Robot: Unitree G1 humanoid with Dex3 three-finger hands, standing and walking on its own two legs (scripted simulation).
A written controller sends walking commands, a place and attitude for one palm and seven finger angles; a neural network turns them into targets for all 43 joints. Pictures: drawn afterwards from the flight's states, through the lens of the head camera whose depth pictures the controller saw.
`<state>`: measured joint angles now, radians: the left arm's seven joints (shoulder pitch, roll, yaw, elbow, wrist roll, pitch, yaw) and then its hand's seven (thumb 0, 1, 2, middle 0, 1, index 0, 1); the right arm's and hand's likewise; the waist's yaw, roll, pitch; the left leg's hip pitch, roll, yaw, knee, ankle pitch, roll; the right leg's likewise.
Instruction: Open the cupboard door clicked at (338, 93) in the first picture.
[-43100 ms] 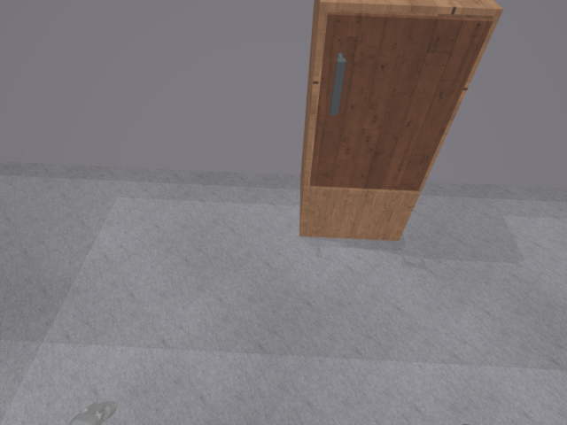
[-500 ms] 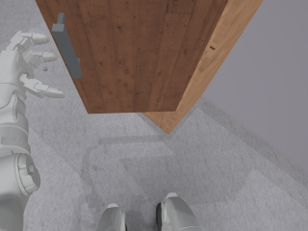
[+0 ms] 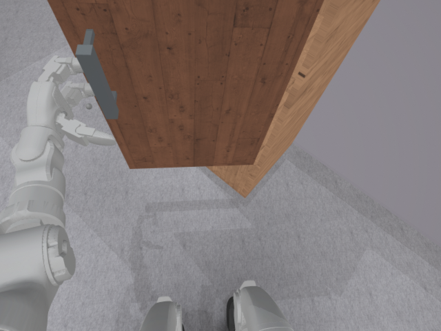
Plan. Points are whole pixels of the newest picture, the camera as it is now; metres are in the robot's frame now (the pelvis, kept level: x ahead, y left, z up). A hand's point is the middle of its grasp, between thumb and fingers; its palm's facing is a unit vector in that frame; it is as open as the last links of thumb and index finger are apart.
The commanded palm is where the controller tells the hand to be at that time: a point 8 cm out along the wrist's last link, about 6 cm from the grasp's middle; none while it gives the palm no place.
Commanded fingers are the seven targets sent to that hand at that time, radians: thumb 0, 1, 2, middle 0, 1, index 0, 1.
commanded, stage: slide the fingers in behind the handle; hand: left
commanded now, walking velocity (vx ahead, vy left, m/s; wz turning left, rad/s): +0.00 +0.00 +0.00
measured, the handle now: (101, 78) +0.55 +0.18 +0.07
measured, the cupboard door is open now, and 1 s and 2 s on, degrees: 45 46 45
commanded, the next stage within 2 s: close the thumb around the handle in 0.98 s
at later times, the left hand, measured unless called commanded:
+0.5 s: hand (112, 103) +0.50 +0.16 +0.07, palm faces -0.03 -1.00 -0.02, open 14.0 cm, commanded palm +0.47 +0.21 +0.06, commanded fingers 0.00 -0.50 0.30 -0.30 -1.20 -0.30 -1.20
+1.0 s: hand (112, 108) +0.49 +0.16 +0.06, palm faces -0.02 -1.00 -0.02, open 14.0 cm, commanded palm +0.47 +0.21 +0.06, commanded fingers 0.00 -0.50 0.30 -0.30 -1.20 -0.30 -1.20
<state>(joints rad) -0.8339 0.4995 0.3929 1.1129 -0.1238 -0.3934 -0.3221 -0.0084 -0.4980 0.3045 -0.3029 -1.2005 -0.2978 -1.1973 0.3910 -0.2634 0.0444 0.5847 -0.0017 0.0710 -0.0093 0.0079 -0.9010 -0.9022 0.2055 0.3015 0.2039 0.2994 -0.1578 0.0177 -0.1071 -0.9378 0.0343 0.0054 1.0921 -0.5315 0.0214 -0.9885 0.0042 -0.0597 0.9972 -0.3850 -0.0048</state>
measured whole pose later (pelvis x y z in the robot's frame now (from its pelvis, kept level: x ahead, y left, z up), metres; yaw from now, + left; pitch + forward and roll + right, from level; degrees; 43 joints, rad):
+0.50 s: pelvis +0.00 +0.00 +0.00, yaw +0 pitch +22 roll -2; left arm -0.85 0.43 0.35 1.10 -0.11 -0.43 -0.23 -0.01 -0.50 0.30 -0.30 -1.20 -0.30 -1.20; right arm 0.39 -0.26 0.03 0.60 -0.01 0.05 0.00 0.01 -0.90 -0.90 0.20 0.30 0.20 0.30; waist -0.16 0.03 -0.11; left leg -0.95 0.03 0.01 1.10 -0.53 0.01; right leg -1.01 0.00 -0.06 1.02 -0.39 -0.01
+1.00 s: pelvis -0.01 -0.01 +0.00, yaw +1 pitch +21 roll -2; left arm -0.86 0.42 0.33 1.12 -0.10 -0.45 -0.21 -0.01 -0.50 0.30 -0.30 -1.20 -0.29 -1.20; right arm 0.37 -0.27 0.03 0.60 -0.01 0.04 0.00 0.01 -0.90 -0.90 0.20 0.30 0.20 0.30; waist -0.16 0.02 -0.10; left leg -0.95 0.02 0.00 1.10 -0.52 0.01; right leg -1.01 -0.01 -0.06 1.02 -0.39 -0.01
